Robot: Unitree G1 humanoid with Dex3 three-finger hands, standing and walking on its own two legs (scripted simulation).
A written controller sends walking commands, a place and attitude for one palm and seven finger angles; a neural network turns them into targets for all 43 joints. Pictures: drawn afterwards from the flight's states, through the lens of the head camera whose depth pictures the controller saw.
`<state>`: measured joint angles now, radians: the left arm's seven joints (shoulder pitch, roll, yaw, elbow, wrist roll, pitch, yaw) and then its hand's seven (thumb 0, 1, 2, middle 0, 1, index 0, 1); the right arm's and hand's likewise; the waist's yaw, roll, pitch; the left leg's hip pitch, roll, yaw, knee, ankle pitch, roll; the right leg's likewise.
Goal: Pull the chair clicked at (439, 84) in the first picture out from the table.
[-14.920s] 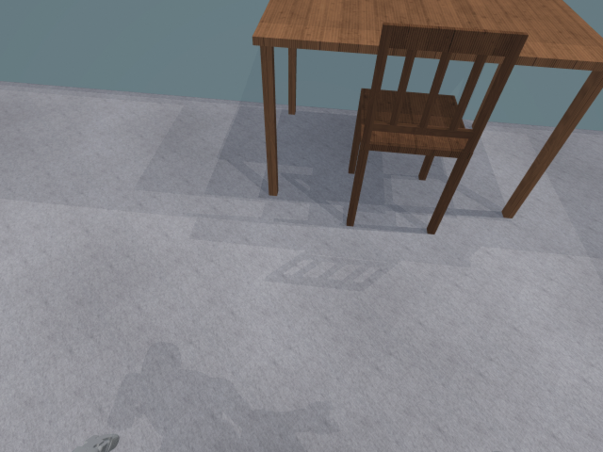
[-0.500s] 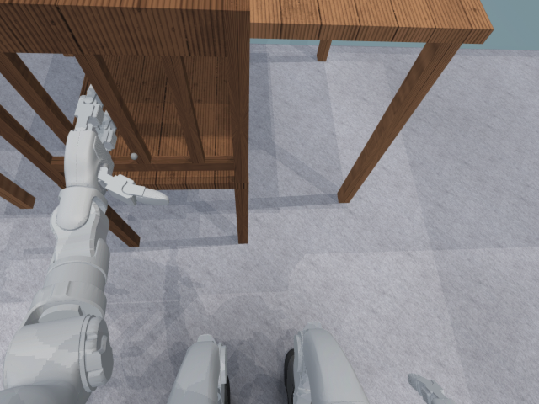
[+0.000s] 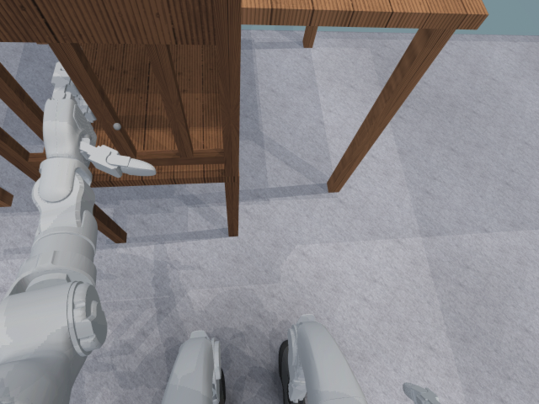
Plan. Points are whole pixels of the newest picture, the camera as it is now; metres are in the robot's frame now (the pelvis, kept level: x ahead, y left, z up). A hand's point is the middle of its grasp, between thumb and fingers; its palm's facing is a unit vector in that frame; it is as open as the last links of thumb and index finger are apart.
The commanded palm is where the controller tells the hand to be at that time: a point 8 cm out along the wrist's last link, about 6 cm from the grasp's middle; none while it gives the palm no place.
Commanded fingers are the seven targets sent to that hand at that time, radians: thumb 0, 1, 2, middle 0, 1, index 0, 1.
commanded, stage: push the fingers through the gap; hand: left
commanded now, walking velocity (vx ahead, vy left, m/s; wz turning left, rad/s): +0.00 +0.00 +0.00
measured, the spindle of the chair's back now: (103, 110) +0.54 +0.21 +0.02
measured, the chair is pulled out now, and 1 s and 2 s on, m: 0.00 0.00 0.04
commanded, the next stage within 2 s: hook a spindle and tug to test in 0.38 s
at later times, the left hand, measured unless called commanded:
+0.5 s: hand (117, 128) +0.50 +0.18 +0.03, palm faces +0.03 -1.00 -0.03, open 16.9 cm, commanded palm +0.47 +0.22 +0.03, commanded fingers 0.00 -0.50 0.30 -0.10 -0.19 -0.10 -0.19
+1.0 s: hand (116, 124) +0.50 +0.19 +0.03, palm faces +0.06 -1.00 -0.03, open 13.0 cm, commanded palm +0.47 +0.21 +0.03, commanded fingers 0.00 0.17 0.59 -0.50 -1.45 -0.50 -1.45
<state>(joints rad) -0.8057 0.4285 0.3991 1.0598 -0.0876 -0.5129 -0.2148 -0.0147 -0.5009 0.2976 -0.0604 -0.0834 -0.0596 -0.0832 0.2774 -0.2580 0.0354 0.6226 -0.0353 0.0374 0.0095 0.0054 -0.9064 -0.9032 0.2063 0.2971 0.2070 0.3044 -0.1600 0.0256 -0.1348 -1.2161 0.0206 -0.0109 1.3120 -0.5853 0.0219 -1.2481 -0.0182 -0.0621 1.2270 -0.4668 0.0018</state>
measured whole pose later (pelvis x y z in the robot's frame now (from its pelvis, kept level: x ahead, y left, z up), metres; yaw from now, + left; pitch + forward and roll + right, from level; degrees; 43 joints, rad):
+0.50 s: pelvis +0.00 +0.00 +0.01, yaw +0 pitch +28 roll -3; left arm -0.79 0.42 0.38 1.06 -0.08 -0.51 -0.20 -0.01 -0.50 0.30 -0.06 -0.08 -0.06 -0.08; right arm 0.29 -0.26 0.04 0.62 -0.03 0.07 0.02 0.00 -0.91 -0.90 0.21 0.30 0.21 0.30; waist -0.16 0.02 -0.14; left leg -1.19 0.02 -0.02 1.29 -0.58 0.02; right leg -1.22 -0.01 -0.07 1.20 -0.46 0.00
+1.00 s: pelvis +0.01 +0.00 +0.00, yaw +0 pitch +28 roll -3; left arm -0.79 0.43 0.38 1.04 -0.10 -0.49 -0.18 -0.01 -0.29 0.39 -0.36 -1.04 -0.32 -1.04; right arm 0.29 -0.25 0.03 0.62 -0.03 0.08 0.02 0.00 -0.91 -0.90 0.21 0.30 0.21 0.30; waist -0.16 0.03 -0.13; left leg -1.20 0.02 -0.02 1.30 -0.59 0.02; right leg -1.23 -0.01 -0.07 1.21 -0.47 0.00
